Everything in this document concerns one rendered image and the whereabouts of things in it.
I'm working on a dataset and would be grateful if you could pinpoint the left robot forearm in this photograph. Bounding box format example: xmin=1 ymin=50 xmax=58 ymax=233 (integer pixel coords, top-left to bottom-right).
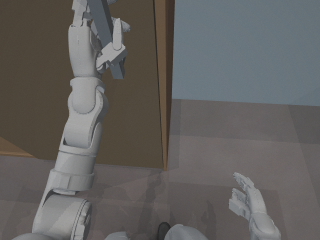
xmin=32 ymin=76 xmax=109 ymax=233

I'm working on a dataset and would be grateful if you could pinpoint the robot right foot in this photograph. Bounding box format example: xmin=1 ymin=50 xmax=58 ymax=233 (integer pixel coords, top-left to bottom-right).
xmin=157 ymin=222 xmax=171 ymax=240

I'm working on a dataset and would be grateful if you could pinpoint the robot left hand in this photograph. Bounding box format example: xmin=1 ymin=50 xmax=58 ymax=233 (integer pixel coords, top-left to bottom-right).
xmin=68 ymin=0 xmax=131 ymax=80

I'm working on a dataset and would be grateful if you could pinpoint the robot right hand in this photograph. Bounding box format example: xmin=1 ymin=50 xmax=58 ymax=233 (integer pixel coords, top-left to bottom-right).
xmin=228 ymin=172 xmax=268 ymax=222

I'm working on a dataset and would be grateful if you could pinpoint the left robot upper arm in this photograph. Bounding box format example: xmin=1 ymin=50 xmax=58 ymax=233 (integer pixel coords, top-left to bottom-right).
xmin=12 ymin=194 xmax=93 ymax=240

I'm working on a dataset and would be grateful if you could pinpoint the right robot forearm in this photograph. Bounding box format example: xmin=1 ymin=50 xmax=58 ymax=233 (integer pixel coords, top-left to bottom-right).
xmin=248 ymin=212 xmax=281 ymax=240

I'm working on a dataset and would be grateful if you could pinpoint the handle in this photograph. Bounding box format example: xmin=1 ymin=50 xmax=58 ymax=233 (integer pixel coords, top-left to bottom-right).
xmin=86 ymin=0 xmax=126 ymax=80

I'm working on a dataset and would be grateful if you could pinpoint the robot right shin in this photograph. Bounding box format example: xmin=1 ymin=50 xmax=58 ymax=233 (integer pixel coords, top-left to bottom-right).
xmin=164 ymin=224 xmax=183 ymax=240

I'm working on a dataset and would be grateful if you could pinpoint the wardrobe door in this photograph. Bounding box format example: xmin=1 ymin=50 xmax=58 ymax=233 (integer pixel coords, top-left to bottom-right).
xmin=0 ymin=137 xmax=27 ymax=153
xmin=0 ymin=0 xmax=164 ymax=169

